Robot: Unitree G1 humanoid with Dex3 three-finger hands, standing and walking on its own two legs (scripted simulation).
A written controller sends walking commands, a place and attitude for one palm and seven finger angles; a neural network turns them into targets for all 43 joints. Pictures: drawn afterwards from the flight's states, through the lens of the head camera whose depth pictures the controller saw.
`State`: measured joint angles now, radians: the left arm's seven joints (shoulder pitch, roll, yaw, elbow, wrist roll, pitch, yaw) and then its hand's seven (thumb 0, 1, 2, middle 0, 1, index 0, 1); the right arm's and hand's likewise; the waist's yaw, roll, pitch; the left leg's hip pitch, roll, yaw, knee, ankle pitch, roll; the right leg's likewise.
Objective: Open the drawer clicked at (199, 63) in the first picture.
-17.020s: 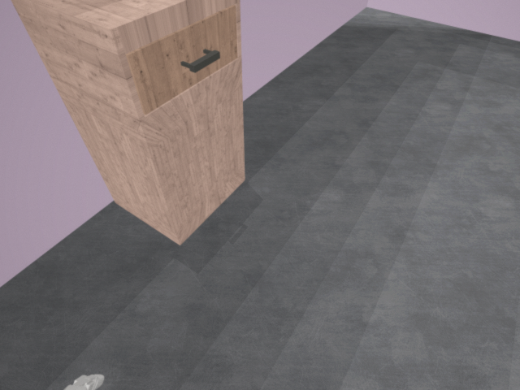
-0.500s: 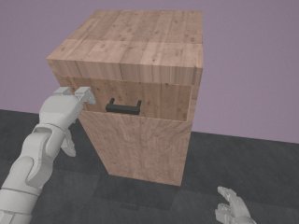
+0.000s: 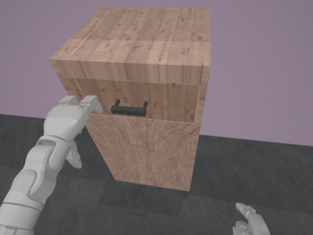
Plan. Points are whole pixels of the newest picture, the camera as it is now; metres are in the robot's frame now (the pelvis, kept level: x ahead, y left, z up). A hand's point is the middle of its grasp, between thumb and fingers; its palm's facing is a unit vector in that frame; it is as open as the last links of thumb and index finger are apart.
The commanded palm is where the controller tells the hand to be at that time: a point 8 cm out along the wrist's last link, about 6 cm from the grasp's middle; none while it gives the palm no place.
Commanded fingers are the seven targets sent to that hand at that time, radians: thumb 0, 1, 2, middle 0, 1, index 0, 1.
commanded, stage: move the hooked fingers above the handle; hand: left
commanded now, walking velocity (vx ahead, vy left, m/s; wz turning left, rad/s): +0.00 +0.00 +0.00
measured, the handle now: (130, 106) +0.51 +0.17 +0.01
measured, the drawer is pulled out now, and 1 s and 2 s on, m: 0.00 0.00 0.00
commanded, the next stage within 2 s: none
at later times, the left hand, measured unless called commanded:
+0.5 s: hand (100, 120) +0.37 +0.21 +0.09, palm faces +0.01 -0.07 -1.00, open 13.8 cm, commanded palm +0.35 +0.21 +0.16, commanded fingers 0.00 -0.50 0.30 -0.30 -1.20 -0.30 -1.20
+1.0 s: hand (115, 112) +0.42 +0.19 +0.07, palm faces +0.00 -0.06 -1.00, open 13.8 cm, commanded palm +0.40 +0.20 +0.14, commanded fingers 0.00 -0.50 0.30 -0.30 -1.20 -0.30 -1.20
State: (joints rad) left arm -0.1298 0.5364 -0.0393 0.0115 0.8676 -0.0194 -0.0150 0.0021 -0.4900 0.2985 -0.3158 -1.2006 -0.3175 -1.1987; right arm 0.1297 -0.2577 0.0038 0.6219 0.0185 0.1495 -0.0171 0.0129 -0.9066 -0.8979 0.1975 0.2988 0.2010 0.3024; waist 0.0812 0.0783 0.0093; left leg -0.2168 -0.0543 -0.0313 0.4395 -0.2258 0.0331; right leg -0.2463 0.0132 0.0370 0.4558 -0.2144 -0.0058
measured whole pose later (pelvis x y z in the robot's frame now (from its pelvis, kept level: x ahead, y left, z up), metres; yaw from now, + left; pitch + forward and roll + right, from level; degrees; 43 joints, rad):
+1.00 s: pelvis +0.03 -0.01 -0.01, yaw -1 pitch +7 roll +1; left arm -0.44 0.44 -0.16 0.39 0.96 0.00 0.06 0.00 -0.49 0.30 -0.31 -1.20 -0.32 -1.20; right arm 0.18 -0.24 -0.01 0.62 0.03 0.18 -0.03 0.01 -0.91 -0.90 0.20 0.30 0.20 0.30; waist 0.03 0.05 -0.06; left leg -0.35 -0.04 -0.02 0.54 -0.31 0.02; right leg -0.39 0.03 0.04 0.57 -0.30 -0.02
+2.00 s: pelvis +0.02 -0.01 -0.01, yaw -1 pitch +9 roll +1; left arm -0.66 0.42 -0.16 0.73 1.01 -0.05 0.17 0.00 -0.49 0.30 -0.32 -1.20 -0.32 -1.20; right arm 0.25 -0.25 -0.04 0.66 0.03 0.17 -0.04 0.01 -0.91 -0.90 0.20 0.30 0.20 0.30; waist -0.01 0.04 -0.09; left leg -0.43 -0.04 -0.01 0.59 -0.32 0.02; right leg -0.47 0.04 0.05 0.61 -0.30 -0.02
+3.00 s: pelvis +0.02 -0.01 -0.02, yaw -1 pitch +12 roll +0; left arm -0.66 0.40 -0.15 0.79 1.04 -0.05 0.25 0.00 -0.49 0.30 -0.32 -1.21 -0.32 -1.20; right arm 0.27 -0.24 -0.05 0.67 0.01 0.17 -0.02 0.01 -0.91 -0.90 0.20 0.30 0.20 0.30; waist -0.02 0.04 -0.11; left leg -0.51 -0.04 -0.01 0.65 -0.35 0.02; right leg -0.54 0.04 0.04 0.66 -0.32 -0.02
